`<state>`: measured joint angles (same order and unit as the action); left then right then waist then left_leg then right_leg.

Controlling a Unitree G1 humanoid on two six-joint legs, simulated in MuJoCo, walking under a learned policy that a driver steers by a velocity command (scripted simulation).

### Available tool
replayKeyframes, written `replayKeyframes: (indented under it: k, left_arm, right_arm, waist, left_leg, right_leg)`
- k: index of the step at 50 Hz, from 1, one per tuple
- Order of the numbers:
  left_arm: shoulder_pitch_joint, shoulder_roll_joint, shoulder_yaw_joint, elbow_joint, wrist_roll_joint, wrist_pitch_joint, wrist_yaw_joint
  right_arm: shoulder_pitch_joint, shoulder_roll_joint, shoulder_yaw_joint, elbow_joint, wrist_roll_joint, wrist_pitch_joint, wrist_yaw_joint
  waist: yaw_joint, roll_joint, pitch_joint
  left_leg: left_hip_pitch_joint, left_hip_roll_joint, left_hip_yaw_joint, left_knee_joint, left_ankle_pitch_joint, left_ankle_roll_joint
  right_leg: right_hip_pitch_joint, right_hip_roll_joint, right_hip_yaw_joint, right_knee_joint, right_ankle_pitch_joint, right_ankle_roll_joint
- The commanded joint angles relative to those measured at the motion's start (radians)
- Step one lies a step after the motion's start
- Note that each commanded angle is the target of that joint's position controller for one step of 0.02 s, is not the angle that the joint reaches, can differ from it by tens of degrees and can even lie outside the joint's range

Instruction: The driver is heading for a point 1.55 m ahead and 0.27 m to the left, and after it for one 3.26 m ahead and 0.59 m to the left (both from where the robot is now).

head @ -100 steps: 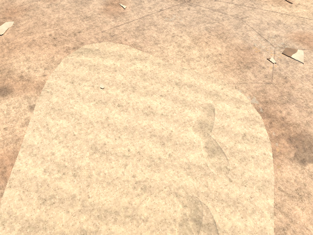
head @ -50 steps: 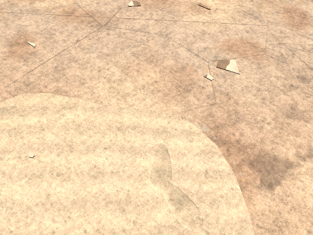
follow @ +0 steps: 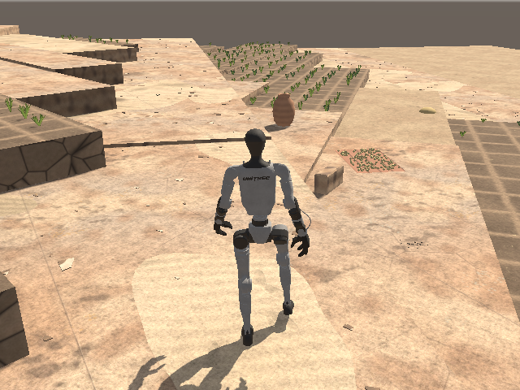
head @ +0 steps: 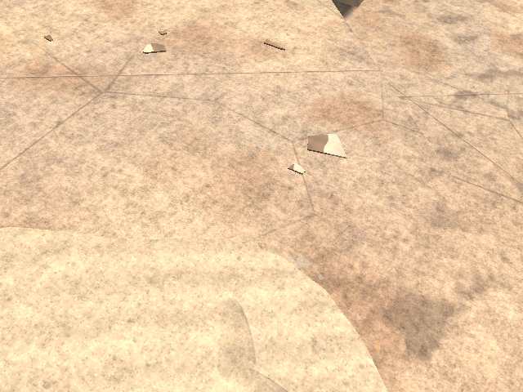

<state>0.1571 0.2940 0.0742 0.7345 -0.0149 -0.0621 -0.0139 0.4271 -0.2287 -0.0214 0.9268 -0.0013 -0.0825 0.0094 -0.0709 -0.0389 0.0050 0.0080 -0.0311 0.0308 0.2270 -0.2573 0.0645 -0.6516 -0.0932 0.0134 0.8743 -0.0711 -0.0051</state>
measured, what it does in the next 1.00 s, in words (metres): walks ahead, turning left: right foot, then left foot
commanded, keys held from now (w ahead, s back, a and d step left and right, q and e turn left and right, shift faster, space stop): w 0.26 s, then w+q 0.68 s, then w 0.06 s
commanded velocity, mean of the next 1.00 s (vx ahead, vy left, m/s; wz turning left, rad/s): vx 0.49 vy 0.00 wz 0.30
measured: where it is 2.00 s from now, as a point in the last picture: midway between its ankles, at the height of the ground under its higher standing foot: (157, 208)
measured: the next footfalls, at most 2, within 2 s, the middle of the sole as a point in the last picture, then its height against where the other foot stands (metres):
right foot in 0.24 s outside the picture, level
left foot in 0.78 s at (185, 359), level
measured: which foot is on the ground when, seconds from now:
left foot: down 0.00-0.24, up 0.26-0.76, down 0.78-1.00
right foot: up 0.00-0.22, down 0.24-0.78, up 0.80-1.00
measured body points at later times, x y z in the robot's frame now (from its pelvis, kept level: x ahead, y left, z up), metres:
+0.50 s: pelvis +0.29 -0.05 +0.00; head +0.31 -0.04 +0.45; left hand +0.33 +0.23 -0.13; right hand +0.43 -0.32 -0.12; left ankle +0.36 +0.13 -0.67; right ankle +0.28 -0.13 -0.75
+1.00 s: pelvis +0.57 +0.06 +0.00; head +0.60 +0.09 +0.44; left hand +0.64 +0.37 -0.11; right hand +0.75 -0.17 -0.11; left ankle +0.56 +0.13 -0.75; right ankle +0.67 -0.10 -0.67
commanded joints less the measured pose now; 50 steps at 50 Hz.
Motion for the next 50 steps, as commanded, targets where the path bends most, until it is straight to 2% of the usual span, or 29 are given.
replayKeyframes:
  k: [1, 4, 7, 9, 11, 12, 13, 14, 15, 16, 17, 18, 19, 21, 23, 28, 33, 36, 37, 38, 39, 40, 41, 42, 43, 44, 45, 47, 50]
  left_arm:
    - [-0.175, 0.003, -0.013, -0.112, -0.004, -0.022, -0.013]
    - [-0.256, 0.004, -0.019, -0.140, -0.011, -0.031, -0.031]
    - [-0.294, 0.021, -0.018, -0.162, -0.013, -0.042, -0.047]
    - [-0.230, 0.061, -0.003, -0.150, -0.009, -0.043, -0.047]
    - [0.036, 0.133, 0.034, -0.075, -0.008, -0.036, -0.029]
    - [0.229, 0.192, 0.048, -0.032, 0.006, -0.028, -0.013]
    - [0.267, 0.248, 0.055, -0.007, 0.013, -0.031, -0.021]
    - [0.259, 0.138, 0.032, -0.004, 0.007, -0.028, -0.016]
    - [0.170, 0.109, 0.020, -0.008, 0.006, -0.028, -0.009]
    - [0.100, 0.090, 0.013, -0.010, 0.009, -0.032, -0.008]
    - [0.054, 0.063, 0.007, -0.008, 0.018, -0.039, -0.012]
    - [0.028, 0.045, 0.002, -0.002, 0.029, -0.049, -0.014]
    - [0.016, 0.038, 0.003, 0.008, 0.028, -0.057, -0.017]
    - [0.014, 0.048, 0.008, 0.035, 0.024, -0.072, -0.018]
    - [0.025, 0.075, 0.015, 0.056, 0.029, -0.077, -0.011]
    - [0.058, 0.111, 0.019, 0.080, 0.026, -0.066, 0.009]
    - [0.159, 0.149, 0.029, 0.120, 0.006, -0.025, 0.018]
    - [0.136, 0.184, 0.039, 0.112, -0.002, 0.003, 0.028]
    - [0.122, 0.196, 0.043, 0.105, -0.002, 0.013, 0.033]
    - [0.104, 0.197, 0.041, 0.097, -0.004, 0.021, 0.039]
    - [0.110, 0.172, 0.028, 0.081, 0.006, 0.017, 0.044]
    - [0.207, 0.019, -0.019, 0.027, 0.038, -0.012, 0.027]
    - [0.133, 0.080, -0.017, 0.016, 0.009, -0.057, 0.010]
    - [0.032, 0.132, -0.002, -0.016, -0.029, -0.080, -0.001]
    - [0.008, 0.120, -0.009, -0.026, -0.024, -0.092, 0.001]
    - [0.004, 0.119, -0.005, -0.018, -0.001, -0.093, 0.008]
    - [0.020, 0.133, 0.004, -0.013, 0.012, -0.082, 0.010]
    - [0.045, 0.118, 0.006, -0.017, 0.023, -0.057, 0.009]
    - [-0.001, 0.075, -0.009, -0.029, 0.029, -0.036, 0.011]
  right_arm:
    - [0.011, -0.181, -0.035, -0.043, 0.003, -0.003, -0.018]
    - [0.054, -0.188, -0.037, -0.025, 0.010, 0.003, -0.021]
    - [0.063, -0.196, -0.044, -0.013, 0.017, 0.014, -0.022]
    - [0.043, -0.222, -0.054, -0.019, 0.015, 0.020, -0.026]
    - [0.011, -0.229, -0.057, -0.029, 0.007, 0.034, -0.030]
    - [0.013, -0.194, -0.042, -0.057, -0.010, 0.032, -0.033]
    - [0.172, -0.029, 0.003, -0.065, -0.005, 0.011, -0.016]
    - [0.080, -0.155, -0.026, -0.054, 0.029, -0.015, -0.007]
    - [-0.041, -0.205, -0.044, -0.101, 0.060, -0.026, -0.004]
    - [-0.096, -0.193, -0.041, -0.114, 0.057, -0.030, -0.010]
    - [-0.113, -0.181, -0.047, -0.113, 0.042, -0.023, -0.016]
    - [-0.075, -0.165, -0.050, -0.103, 0.037, -0.007, -0.017]
    - [-0.048, -0.141, -0.048, -0.094, 0.037, 0.009, -0.019]
    - [-0.052, -0.114, -0.046, -0.101, 0.035, 0.034, -0.023]
    - [-0.111, -0.117, -0.048, -0.130, 0.028, 0.042, -0.028]
    - [-0.263, -0.098, -0.038, -0.182, 0.021, 0.022, 0.002]
    - [-0.416, -0.088, -0.027, -0.274, 0.023, 0.021, 0.036]
    - [-0.387, -0.125, -0.045, -0.308, 0.024, 0.026, 0.052]
    - [-0.312, -0.154, -0.062, -0.300, 0.024, 0.031, 0.052]
    - [-0.168, -0.199, -0.090, -0.269, 0.027, 0.033, 0.046]
    - [0.006, -0.275, -0.127, -0.229, 0.028, 0.041, 0.028]
    - [0.008, -0.391, -0.149, -0.228, 0.033, 0.041, 0.017]
    - [0.034, -0.322, -0.124, -0.265, 0.021, 0.027, 0.020]
    - [0.005, -0.262, -0.107, -0.258, 0.010, 0.017, 0.022]
    - [-0.053, -0.235, -0.100, -0.265, 0.015, 0.012, 0.021]
    - [-0.126, -0.205, -0.091, -0.279, 0.015, 0.011, 0.019]
    - [-0.171, -0.177, -0.080, -0.299, 0.004, 0.011, 0.016]
    - [-0.192, -0.183, -0.081, -0.314, 0.006, 0.009, 0.010]
    - [-0.164, -0.204, -0.085, -0.297, 0.010, 0.006, -0.010]
  waist:
    - [-0.017, 0.119, 0.095]
    - [-0.034, 0.114, 0.132]
    - [-0.013, 0.122, 0.137]
    - [0.043, 0.155, 0.065]
    - [0.188, 0.168, -0.118]
    - [0.249, 0.080, -0.272]
    - [0.141, -0.215, -0.442]
    - [0.201, -0.130, -0.397]
    - [0.185, -0.093, -0.193]
    - [0.148, 0.008, -0.102]
    - [0.112, 0.028, -0.044]
    - [0.071, -0.008, -0.037]
    - [0.053, -0.025, -0.031]
    - [0.037, -0.022, 0.011]
    - [0.043, -0.014, 0.046]
    - [0.097, 0.012, 0.065]
    - [0.157, 0.024, 0.098]
    - [0.108, -0.023, 0.043]
    - [0.061, -0.043, -0.012]
    - [-0.023, -0.036, -0.089]
    - [-0.101, 0.033, -0.185]
    - [0.011, 0.305, -0.265]
    - [-0.043, 0.215, -0.415]
    - [-0.064, 0.160, -0.289]
    - [-0.025, 0.086, -0.188]
    - [0.021, 0.038, -0.118]
    - [0.058, 0.052, -0.094]
    - [0.089, 0.060, -0.073]
    - [0.080, 0.072, -0.033]
  left_leg:
    - [-0.035, 0.205, -0.111, -0.119, 0.333, 0.099]
    - [-0.010, 0.235, -0.105, -0.123, 0.320, 0.111]
    - [0.087, 0.279, -0.102, -0.067, 0.446, 0.106]
    - [0.141, 0.288, -0.091, 0.043, 0.763, 0.086]
    - [0.080, 0.239, -0.046, 0.360, 1.007, 0.048]
    - [-0.177, 0.195, -0.038, 0.663, 0.694, 0.025]
    - [-0.567, -0.022, -0.084, 1.025, -0.228, -0.033]
    - [-0.678, 0.004, -0.205, 1.136, -0.302, -0.020]
    - [-0.741, 0.054, -0.172, 1.142, -0.223, -0.011]
    - [-0.704, 0.108, -0.148, 1.090, -0.127, -0.011]
    - [-0.663, 0.137, -0.140, 1.034, -0.074, -0.018]
    - [-0.594, 0.166, -0.153, 1.005, -0.035, -0.021]
    - [-0.556, 0.177, -0.153, 0.983, -0.025, -0.027]
    - [-0.567, 0.189, -0.153, 0.940, -0.009, -0.044]
    - [-0.640, 0.193, -0.166, 0.874, 0.074, -0.060]
    - [-0.646, 0.165, -0.091, 0.562, 0.354, -0.061]
    - [-0.736, 0.142, -0.028, 0.412, 0.287, -0.027]
    - [-0.640, 0.073, 0.043, 0.393, 0.127, 0.022]
    - [-0.535, 0.031, 0.071, 0.397, 0.079, 0.045]
    - [-0.338, -0.016, 0.085, 0.348, 0.107, 0.078]
    - [-0.029, 0.031, -0.041, 0.317, 0.140, 0.130]
    - [0.330, 0.292, -0.591, 0.256, 0.011, 0.310]
    - [0.433, 0.378, -0.891, 0.101, -0.062, 0.376]
    - [0.368, 0.347, -0.740, 0.082, -0.001, 0.316]
    - [0.223, 0.302, -0.605, 0.086, 0.088, 0.278]
    - [0.072, 0.263, -0.507, 0.077, 0.197, 0.251]
    - [-0.030, 0.236, -0.447, 0.054, 0.286, 0.242]
    - [-0.131, 0.213, -0.404, 0.017, 0.362, 0.249]
    - [-0.213, 0.181, -0.290, -0.014, 0.426, 0.232]
  right_leg:
    - [-0.054, 0.022, -0.042, -0.182, 0.132, 0.018]
    - [-0.025, 0.044, -0.053, -0.293, 0.166, 0.006]
    - [-0.023, 0.058, -0.047, -0.355, 0.105, -0.037]
    - [0.095, 0.102, -0.069, -0.365, 0.037, -0.075]
    - [0.463, 0.140, -0.095, -0.383, 0.052, -0.135]
    - [0.826, -0.043, 0.110, -0.320, 0.046, -0.196]
    - [1.160, -0.302, 0.647, -0.428, -0.205, -0.375]
    - [1.095, -0.292, 0.737, -0.558, -0.350, -0.343]
    - [0.923, -0.264, 0.557, -0.593, -0.314, -0.288]
    - [0.753, -0.228, 0.426, -0.627, -0.207, -0.257]
    - [0.628, -0.189, 0.326, -0.657, -0.112, -0.237]
    - [0.551, -0.159, 0.248, -0.691, -0.072, -0.222]
    - [0.501, -0.147, 0.204, -0.723, -0.061, -0.221]
    - [0.431, -0.147, 0.119, -0.768, -0.013, -0.225]
    - [0.427, -0.145, 0.052, -0.790, 0.030, -0.222]
    - [0.491, -0.100, -0.118, -0.789, 0.125, -0.176]
    - [0.716, -0.172, -0.157, -0.715, 0.209, -0.160]
    - [0.793, -0.192, -0.194, -0.562, 0.579, -0.125]
    - [0.792, -0.185, -0.209, -0.440, 0.734, -0.112]
    - [0.734, -0.156, -0.235, -0.246, 0.779, -0.085]
    - [0.521, -0.116, -0.239, 0.037, 0.571, -0.042]
    - [0.044, 0.086, -0.191, 0.404, -0.347, 0.025]
    - [-0.091, 0.141, 0.056, 0.546, -0.526, 0.017]
    - [-0.179, 0.084, 0.091, 0.542, -0.442, -0.009]
    - [-0.164, 0.039, 0.082, 0.458, -0.357, -0.023]
    - [-0.104, 0.006, 0.076, 0.363, -0.308, -0.018]
    - [-0.027, -0.017, 0.081, 0.312, -0.276, -0.012]
    - [0.030, -0.020, 0.068, 0.237, -0.248, 0.017]
    - [0.030, -0.016, 0.032, 0.066, -0.114, 0.063]
Velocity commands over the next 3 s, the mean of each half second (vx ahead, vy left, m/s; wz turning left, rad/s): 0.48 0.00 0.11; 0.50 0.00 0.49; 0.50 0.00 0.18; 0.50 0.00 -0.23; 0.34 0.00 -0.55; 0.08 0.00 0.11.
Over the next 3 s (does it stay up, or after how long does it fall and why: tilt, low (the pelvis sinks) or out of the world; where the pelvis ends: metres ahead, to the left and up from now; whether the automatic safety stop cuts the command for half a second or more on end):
stays up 1.40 0.28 -0.02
